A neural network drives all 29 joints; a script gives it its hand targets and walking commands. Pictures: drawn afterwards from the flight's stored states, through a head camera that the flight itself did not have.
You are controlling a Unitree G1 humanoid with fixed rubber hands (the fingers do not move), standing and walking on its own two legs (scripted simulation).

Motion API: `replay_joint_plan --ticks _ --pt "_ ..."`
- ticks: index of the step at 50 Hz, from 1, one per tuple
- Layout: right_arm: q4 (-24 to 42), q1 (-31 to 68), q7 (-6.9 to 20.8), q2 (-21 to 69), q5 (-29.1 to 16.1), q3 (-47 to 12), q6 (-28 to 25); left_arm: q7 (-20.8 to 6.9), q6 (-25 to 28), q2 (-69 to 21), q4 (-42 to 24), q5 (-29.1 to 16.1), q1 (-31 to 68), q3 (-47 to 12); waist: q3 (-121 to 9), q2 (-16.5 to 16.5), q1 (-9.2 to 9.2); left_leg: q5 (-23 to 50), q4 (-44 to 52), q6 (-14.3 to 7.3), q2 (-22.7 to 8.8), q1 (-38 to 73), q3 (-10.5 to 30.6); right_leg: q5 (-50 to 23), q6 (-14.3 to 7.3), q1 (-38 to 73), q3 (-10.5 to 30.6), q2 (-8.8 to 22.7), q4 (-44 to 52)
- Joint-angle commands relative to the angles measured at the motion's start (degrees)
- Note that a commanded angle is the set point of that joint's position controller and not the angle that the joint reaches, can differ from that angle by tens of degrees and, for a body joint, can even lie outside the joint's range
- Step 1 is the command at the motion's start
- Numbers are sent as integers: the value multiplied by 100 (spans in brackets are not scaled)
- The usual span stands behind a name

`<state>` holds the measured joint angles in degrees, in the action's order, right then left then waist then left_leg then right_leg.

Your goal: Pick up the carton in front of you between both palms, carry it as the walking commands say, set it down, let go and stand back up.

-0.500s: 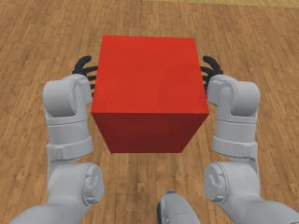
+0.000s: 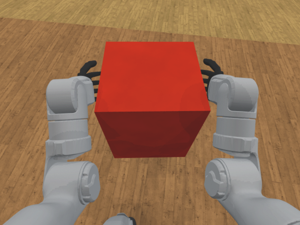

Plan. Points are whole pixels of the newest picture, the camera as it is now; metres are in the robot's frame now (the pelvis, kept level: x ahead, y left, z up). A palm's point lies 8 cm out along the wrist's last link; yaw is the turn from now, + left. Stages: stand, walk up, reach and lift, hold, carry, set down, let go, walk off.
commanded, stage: carry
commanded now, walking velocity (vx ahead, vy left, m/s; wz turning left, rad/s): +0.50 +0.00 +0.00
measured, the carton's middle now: (150, 105) +0.39 +0.01 +0.11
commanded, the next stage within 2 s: none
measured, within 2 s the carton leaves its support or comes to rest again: neither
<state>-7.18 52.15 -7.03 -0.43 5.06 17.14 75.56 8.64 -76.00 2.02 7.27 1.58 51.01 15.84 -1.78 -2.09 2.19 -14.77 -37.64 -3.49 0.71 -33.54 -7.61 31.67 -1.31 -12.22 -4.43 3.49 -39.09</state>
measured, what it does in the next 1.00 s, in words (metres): climbs: right foot, then left foot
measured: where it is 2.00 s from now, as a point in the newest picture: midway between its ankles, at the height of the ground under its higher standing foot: (149, 92)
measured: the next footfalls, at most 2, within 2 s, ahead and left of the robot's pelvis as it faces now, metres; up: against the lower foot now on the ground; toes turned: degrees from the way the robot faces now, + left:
right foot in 0.38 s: +0.39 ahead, -0.11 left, +0.05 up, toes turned -5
left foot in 0.78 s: +0.62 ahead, +0.10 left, +0.07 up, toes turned +5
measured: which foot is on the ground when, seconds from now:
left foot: down 0.00-0.38, up 0.40-0.76, down 0.78-1.00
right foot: down 0.00-0.00, up 0.02-0.36, down 0.38-0.80, up 0.82-1.00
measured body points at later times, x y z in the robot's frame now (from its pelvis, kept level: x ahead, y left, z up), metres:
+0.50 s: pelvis +0.28 -0.02 +0.04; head +0.32 -0.02 +0.49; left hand +0.67 +0.15 +0.19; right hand +0.69 -0.16 +0.19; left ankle +0.18 +0.09 -0.58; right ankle +0.35 -0.10 -0.67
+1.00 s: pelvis +0.57 +0.02 +0.08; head +0.61 +0.03 +0.53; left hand +0.97 +0.15 +0.23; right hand +0.94 -0.16 +0.23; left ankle +0.58 +0.10 -0.65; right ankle +0.57 -0.10 -0.55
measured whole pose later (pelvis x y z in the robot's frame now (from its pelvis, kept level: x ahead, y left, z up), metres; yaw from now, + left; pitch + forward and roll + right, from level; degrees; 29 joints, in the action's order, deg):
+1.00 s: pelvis +0.57 +0.02 +0.08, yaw +0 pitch +5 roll -1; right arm -8.2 48.2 -8.8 -1.0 1.7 14.3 75.4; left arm 8.0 -77.7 1.3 8.7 4.2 50.1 16.5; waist -0.2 -0.2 -4.9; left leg -21.3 -31.2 -3.2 0.6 -21.0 -6.1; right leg 24.4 -3.0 -40.4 -1.5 0.9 -71.5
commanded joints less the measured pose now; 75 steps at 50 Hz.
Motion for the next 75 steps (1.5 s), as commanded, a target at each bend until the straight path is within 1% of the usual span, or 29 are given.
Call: replay_joint_plan --ticks 1,4,6,12,16,18,19,20,21,24,26,30,36,38,39,40,41,44,46,50,56,59,60,61,62,64,65,70,75 --pt "-538 3272 1120 5641 -2099 -3190 -36 -1532 -10 -6164 -73 -2382 4349 -3337 -3509 2131 -852 361 1748 -1434 -2025 5337 4667 -98 88 -2960 230 -872 -3437" --pt "313 4282 1269 6307 -2754 -3542 -77 -1413 79 -6258 -215 -2175 4428 -3157 -2816 393 -709 1949 1078 -1206 -1782 4545 3235 -530 -179 -3747 677 -220 -4278" --pt "776 4794 1320 6586 -3143 -3737 -117 -1278 107 -6207 -408 -2044 4336 -3044 -2866 507 -507 1366 1267 -902 -1599 4207 2716 -790 -212 -3485 652 -107 -3729" --pt "1137 4664 1296 6320 -3266 -3755 -60 -1009 88 -5805 -725 -1726 4122 -3083 -2705 839 -631 1328 1597 -1004 -1502 4040 1853 -953 -117 -3391 197 -65 -1869" --pt "676 4235 1295 6057 -3016 -3678 25 -1055 -10 -5630 -409 -1685 3858 -3153 -2485 1103 -579 2274 1419 -655 -1272 3596 1040 -1365 -173 -2136 -482 -463 -188" --pt "314 4060 1308 6009 -2894 -3600 45 -1140 -31 -5714 -97 -1733 3764 -3141 -2772 973 -195 3646 330 -335 -1088 3125 473 -1811 -359 -409 -954 -877 679" --pt "145 3995 1324 5991 -2828 -3570 51 -1185 -19 -5729 85 -1767 3662 -3106 -3254 750 94 3508 -573 -62 -949 2458 227 -1767 -521 1106 -589 -641 724" --pt "22 4058 1352 6013 -2773 -3530 64 -1229 19 -5715 202 -1797 3575 -3068 -3759 -218 346 1673 -1929 237 -524 1070 193 -714 -1033 2431 1861 747 1144" --pt "-66 4135 1373 6111 -2699 -3447 62 -1265 78 -5787 229 -1827 3707 -3069 -3583 -1696 415 -1533 -3188 357 389 -709 431 -2014 -1770 3237 4116 1576 1713" --pt "-17 4107 1269 6199 -2512 -3265 -11 -1396 145 -6397 -551 -2480 4560 -3423 -2978 -69 328 -1299 -4308 92 -149 -1719 1051 -3729 -1530 2741 2946 1372 1116" --pt "120 3992 1140 6146 -2349 -3141 -27 -1427 184 -6645 -1028 -2826 5101 -3600 -2977 -130 194 -998 -3804 76 -286 -1479 1016 -3197 -1215 2311 2408 1190 1312" --pt "433 3827 924 5810 -2124 -3115 -47 -1439 158 -6616 -1428 -3028 5233 -3662 -2843 -347 198 -1011 -2838 165 -315 -1443 679 -2849 -1326 2052 1907 1148 1602" --pt "35 3529 917 5458 -1977 -3186 82 -1476 16 -6209 -736 -2728 4613 -3527 -2467 -685 167 -248 -224 108 69 229 -158 -3670 -912 1268 731 866 1472" --pt "-329 3445 1010 5553 -2041 -3164 82 -1484 1 -6170 -385 -2617 4484 -3425 -2756 -487 -278 121 615 -46 457 1975 -648 -4707 -584 713 121 644 334" --pt "-546 3298 1054 5584 -2099 -3110 54 -1491 -4 -6137 -227 -2533 4428 -3364 -3188 -91 -589 42 578 -192 157 3487 -143 -4402 -304 -32 -93 494 -674" --pt "-659 3238 1091 5549 -2122 -3052 14 -1511 -14 -6163 -46 -2464 4378 -3280 -3658 1083 -711 -993 1112 -752 -1422 4622 2658 -2591 54 -1358 -139 13 -2148" --pt "-719 3343 1127 5669 -2128 -3030 -39 -1522 -4 -6234 57 -2409 4431 -3234 -3442 2206 -841 70 1801 -1387 -2060 5301 4718 -99 104 -3017 183 -876 -3355" --pt "152 4341 1268 6312 -2752 -3395 -84 -1412 81 -6312 -84 -2217 4520 -3080 -2829 374 -700 1757 1073 -1210 -1785 4505 3308 -494 -170 -3781 677 -218 -4289" --pt "656 4859 1309 6573 -3128 -3619 -127 -1280 108 -6258 -278 -2101 4412 -2977 -2879 504 -495 1234 1261 -903 -1600 4174 2753 -752 -201 -3529 666 -95 -3728" --pt "1016 4870 1303 6483 -3312 -3661 -102 -1073 103 -6025 -554 -1891 4254 -2976 -2837 771 -579 976 1507 -1031 -1571 4162 2287 -791 -157 -3686 327 -93 -2833" --pt "541 4302 1292 6103 -3014 -3587 32 -1068 -29 -5707 -269 -1738 3925 -3079 -2484 1069 -587 2088 1479 -672 -1281 3596 1097 -1383 -164 -2254 -450 -421 -250" --pt "-11 4016 1331 6078 -2825 -3472 44 -1199 -23 -5811 234 -1787 3735 -3026 -3155 814 27 3708 -346 -105 -969 2612 254 -1804 -494 806 -783 -769 701" --pt "-133 4104 1360 6071 -2769 -3440 45 -1246 11 -5827 378 -1818 3599 -2982 -3674 197 373 2059 -1583 181 -709 1398 196 -742 -860 2268 1087 379 998" --pt "-221 4154 1390 6187 -2704 -3353 46 -1278 90 -5836 420 -1819 3694 -2976 -3686 -1580 389 -802 -2997 374 221 -431 313 -1481 -1686 3155 3872 1537 1627" --pt "-249 4253 1385 6250 -2659 -3299 18 -1321 104 -5988 265 -1975 3846 -3006 -3341 -1388 357 -1693 -4051 265 225 -1335 872 -2297 -1886 3220 4174 1617 1612" --pt "-165 4143 1298 6245 -2530 -3195 -30 -1398 163 -6428 -371 -2438 4519 -3324 -2986 -96 356 -1347 -4438 113 -117 -1751 1051 -3678 -1624 2780 3077 1417 1119" --pt "-105 4092 1236 6240 -2474 -3138 -38 -1423 191 -6566 -666 -2649 4865 -3446 -2910 10 280 -1137 -4132 92 -226 -1699 1058 -3550 -1389 2487 2732 1296 1190" --pt "331 3864 945 5877 -2173 -3060 -63 -1444 183 -6682 -1325 -3044 5265 -3613 -2857 -344 187 -1033 -2960 157 -320 -1465 701 -2645 -1325 2002 1960 1146 1599" --pt "151 3626 883 5521 -2013 -3126 52 -1469 44 -6325 -889 -2832 4747 -3538 -2525 -615 218 -232 -662 168 -159 -261 153 -3266 -1021 1368 943 916 1638"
